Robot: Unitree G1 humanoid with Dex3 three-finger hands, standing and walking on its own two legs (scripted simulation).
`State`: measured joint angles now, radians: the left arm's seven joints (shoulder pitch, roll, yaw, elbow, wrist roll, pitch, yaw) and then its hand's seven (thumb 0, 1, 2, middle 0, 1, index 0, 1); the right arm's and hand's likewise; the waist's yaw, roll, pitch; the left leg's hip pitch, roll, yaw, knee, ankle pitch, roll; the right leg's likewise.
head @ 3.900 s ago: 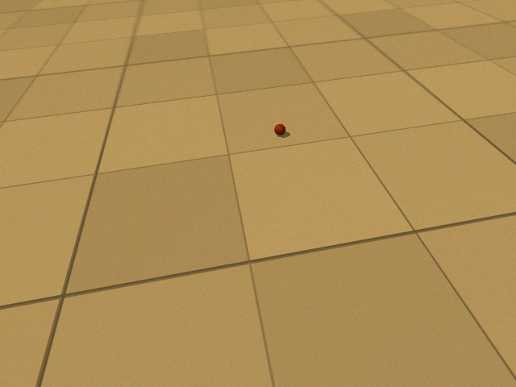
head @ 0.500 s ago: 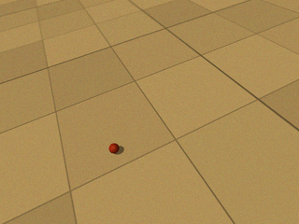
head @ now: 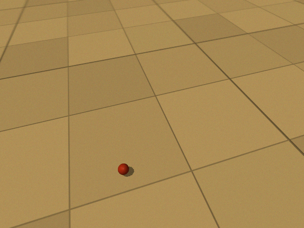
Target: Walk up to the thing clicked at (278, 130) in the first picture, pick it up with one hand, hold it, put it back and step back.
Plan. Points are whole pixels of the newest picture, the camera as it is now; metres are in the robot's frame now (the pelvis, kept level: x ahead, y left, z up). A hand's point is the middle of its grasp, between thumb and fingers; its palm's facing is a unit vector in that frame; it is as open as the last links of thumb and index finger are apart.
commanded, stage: walk up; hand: left
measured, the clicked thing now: (123, 169) +0.65 +0.28 -0.73
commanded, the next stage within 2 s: none
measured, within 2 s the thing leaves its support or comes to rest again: neither
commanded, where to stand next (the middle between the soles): +0.26 +0.01 m, yaw -3 degrees
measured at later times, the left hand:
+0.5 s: hand (78, 215) +0.21 +0.27 -0.13, palm faces -0.06 -0.90 -0.44, open 7.3 cm
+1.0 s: hand (83, 200) +0.26 +0.28 -0.16, palm faces -0.03 -0.94 -0.33, open 7.3 cm
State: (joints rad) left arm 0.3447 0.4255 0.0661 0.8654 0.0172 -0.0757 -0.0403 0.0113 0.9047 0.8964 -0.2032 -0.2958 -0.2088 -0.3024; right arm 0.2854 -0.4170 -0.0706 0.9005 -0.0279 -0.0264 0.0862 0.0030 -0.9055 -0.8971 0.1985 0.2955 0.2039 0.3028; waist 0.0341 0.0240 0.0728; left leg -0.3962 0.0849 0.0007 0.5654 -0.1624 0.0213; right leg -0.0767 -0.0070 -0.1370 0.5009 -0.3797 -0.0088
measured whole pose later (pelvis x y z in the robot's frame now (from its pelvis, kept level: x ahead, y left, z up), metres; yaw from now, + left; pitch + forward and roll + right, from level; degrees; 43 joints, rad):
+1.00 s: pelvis +0.18 +0.02 -0.01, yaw -1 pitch -4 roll -1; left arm 0.18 0.39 0.01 0.96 -0.01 -0.02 0.00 0.01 0.91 0.90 -0.20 -0.30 -0.21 -0.30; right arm 0.15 -0.36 -0.02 0.96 -0.01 0.01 0.02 0.00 -0.90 -0.90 0.20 0.30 0.21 0.30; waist 0.01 -0.03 0.10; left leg -0.36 0.03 -0.01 0.67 -0.25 0.00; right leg -0.31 -0.04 -0.01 0.67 -0.34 -0.01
